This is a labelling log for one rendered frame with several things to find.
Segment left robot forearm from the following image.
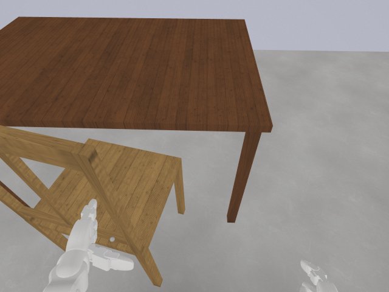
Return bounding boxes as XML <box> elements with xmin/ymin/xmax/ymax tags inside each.
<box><xmin>43</xmin><ymin>249</ymin><xmax>90</xmax><ymax>292</ymax></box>

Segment robot left hand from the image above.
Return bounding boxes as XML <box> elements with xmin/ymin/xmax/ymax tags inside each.
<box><xmin>66</xmin><ymin>199</ymin><xmax>134</xmax><ymax>271</ymax></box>

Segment table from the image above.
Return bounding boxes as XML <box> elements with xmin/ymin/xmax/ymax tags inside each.
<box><xmin>0</xmin><ymin>16</ymin><xmax>273</xmax><ymax>223</ymax></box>

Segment robot right hand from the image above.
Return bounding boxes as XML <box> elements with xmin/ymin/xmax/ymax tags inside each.
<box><xmin>300</xmin><ymin>260</ymin><xmax>338</xmax><ymax>292</ymax></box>

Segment chair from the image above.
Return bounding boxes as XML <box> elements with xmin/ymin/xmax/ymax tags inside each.
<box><xmin>0</xmin><ymin>125</ymin><xmax>185</xmax><ymax>287</ymax></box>

